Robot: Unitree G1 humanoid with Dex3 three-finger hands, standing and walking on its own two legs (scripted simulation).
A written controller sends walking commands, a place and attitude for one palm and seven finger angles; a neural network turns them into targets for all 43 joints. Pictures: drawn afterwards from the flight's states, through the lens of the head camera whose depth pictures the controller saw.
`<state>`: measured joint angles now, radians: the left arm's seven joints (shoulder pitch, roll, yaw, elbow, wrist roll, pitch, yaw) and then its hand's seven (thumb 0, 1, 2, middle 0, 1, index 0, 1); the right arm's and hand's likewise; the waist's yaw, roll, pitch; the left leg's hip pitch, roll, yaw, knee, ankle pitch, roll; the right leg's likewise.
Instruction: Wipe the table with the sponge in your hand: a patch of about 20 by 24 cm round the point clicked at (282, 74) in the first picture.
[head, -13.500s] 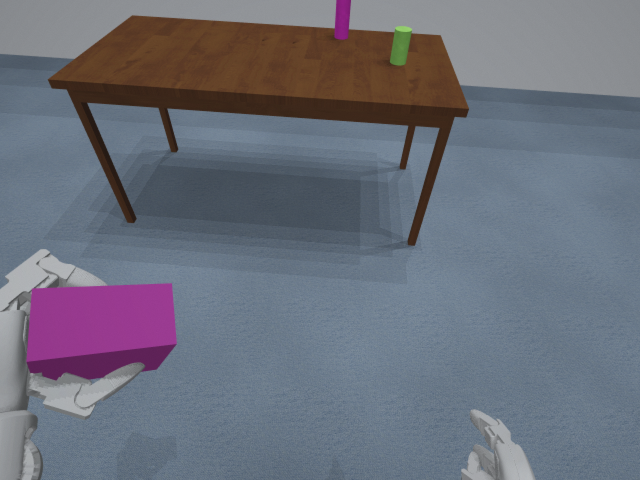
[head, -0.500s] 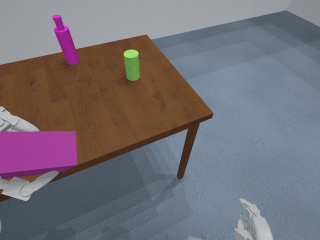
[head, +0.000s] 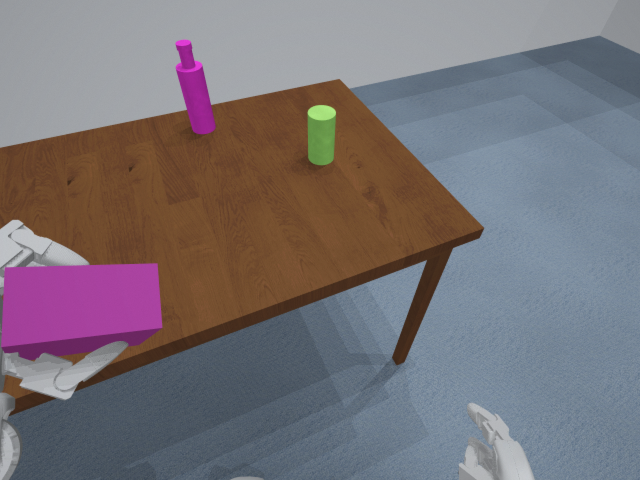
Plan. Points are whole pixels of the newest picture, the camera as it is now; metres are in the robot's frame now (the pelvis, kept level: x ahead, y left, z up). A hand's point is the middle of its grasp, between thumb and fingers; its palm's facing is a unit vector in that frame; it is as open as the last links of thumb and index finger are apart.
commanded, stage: shuffle to correct the standing spot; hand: left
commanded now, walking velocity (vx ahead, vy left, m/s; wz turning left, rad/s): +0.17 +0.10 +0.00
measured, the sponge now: (104, 311) +0.23 +0.22 +0.16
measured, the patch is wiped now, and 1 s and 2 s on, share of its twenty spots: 0.00 0.00 0.00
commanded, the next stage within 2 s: come to a stop and stand still in 1.00 s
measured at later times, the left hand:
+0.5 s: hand (2, 286) +0.23 +0.29 +0.20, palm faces +0.39 -0.81 -0.44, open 10.2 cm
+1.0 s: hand out of the picture +0.28 +0.32 +0.21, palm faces +0.37 -0.81 -0.46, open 10.2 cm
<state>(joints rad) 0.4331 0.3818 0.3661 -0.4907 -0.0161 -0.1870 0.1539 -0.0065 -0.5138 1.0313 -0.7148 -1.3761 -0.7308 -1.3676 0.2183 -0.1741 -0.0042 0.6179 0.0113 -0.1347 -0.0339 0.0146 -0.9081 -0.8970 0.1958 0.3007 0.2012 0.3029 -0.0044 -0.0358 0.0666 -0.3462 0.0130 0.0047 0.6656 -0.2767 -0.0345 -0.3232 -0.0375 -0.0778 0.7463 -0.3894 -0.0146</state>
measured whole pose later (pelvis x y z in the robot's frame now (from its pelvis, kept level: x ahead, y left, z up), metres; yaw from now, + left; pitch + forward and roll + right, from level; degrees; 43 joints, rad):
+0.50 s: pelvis +0.02 +0.06 +0.01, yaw +1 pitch -1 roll +0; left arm 0.46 0.38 0.34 -0.54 -0.01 -0.20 0.15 -0.01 -0.51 1.03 -0.72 -1.38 -0.73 -1.37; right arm 0.20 -0.17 0.03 0.63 0.00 -0.12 -0.04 0.01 -0.91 -0.90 0.20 0.30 0.20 0.30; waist 0.00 0.01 0.04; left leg -0.35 0.02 0.01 0.67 -0.33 0.00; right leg -0.30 0.02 -0.11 0.62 -0.31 -0.06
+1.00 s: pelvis +0.06 +0.08 +0.02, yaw +1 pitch +0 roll -1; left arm 0.50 0.41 0.39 -0.58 -0.04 -0.18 0.13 -0.01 -0.51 1.03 -0.72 -1.37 -0.73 -1.37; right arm 0.17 -0.18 0.01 0.57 0.02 -0.07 -0.04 0.01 -0.91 -0.90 0.20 0.30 0.20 0.30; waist -0.01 0.01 0.04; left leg -0.30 0.05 0.02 0.59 -0.27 -0.01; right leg -0.21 0.03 -0.08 0.52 -0.32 -0.05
